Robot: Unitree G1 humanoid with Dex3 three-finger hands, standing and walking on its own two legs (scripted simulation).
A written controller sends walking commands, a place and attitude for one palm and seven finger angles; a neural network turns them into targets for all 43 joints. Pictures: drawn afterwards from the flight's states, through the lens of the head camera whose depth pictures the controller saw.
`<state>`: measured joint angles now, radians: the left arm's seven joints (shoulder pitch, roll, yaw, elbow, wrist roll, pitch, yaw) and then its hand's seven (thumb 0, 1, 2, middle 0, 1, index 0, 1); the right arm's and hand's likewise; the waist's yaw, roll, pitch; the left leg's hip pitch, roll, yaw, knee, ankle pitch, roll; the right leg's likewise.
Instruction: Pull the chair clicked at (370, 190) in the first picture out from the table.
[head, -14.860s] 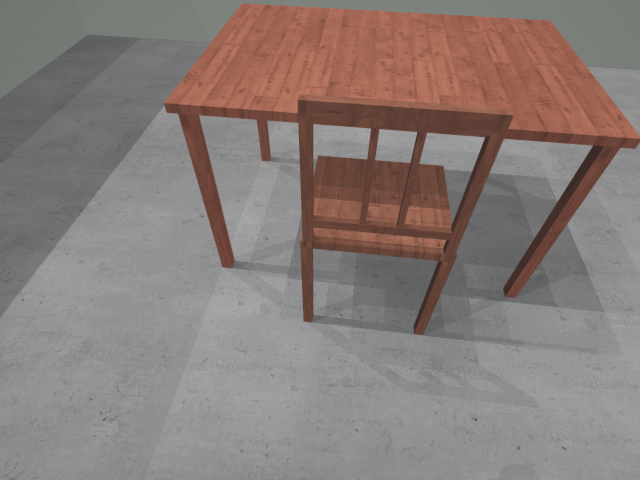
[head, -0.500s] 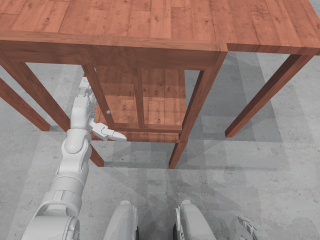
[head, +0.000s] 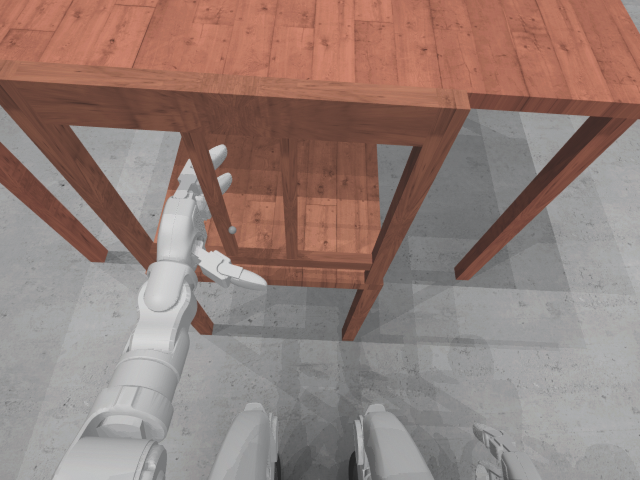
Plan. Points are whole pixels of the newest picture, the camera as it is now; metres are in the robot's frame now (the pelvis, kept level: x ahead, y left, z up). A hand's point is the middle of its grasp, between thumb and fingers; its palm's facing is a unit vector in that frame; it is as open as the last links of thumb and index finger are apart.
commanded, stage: hook a spindle and tug to test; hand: left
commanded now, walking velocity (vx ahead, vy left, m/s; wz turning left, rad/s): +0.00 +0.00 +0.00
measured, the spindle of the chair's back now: (216, 203) +0.46 +0.13 +0.02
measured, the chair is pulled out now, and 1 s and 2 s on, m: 0.00 0.02 0.12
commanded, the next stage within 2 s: step backward, pulling the chair out in 1.22 s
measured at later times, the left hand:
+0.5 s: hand (233, 229) +0.41 +0.11 +0.02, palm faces -0.07 -1.00 -0.02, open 7.3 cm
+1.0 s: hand (236, 240) +0.40 +0.10 +0.02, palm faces -0.08 -1.00 -0.01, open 5.0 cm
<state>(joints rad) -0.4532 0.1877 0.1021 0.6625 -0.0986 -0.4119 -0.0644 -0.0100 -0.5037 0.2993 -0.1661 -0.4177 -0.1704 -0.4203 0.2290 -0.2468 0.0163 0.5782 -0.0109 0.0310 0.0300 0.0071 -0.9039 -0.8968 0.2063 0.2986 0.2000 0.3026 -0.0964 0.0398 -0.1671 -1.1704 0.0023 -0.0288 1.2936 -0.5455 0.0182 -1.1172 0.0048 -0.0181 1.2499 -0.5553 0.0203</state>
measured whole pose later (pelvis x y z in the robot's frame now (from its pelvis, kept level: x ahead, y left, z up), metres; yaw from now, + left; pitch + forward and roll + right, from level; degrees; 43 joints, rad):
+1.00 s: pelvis +0.01 -0.01 +0.01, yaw +0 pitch +24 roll -2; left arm -0.31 0.16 0.06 0.52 -0.11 -0.40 -0.04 0.02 0.77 0.81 -0.42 -1.40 -0.45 -1.45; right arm 0.23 -0.24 0.01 0.55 0.00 0.04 0.04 0.01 -0.90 -0.90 0.21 0.30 0.20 0.30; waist -0.08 0.04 -0.17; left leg -1.13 0.01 -0.03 1.27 -0.56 0.01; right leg -1.08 0.01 -0.01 1.24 -0.57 0.01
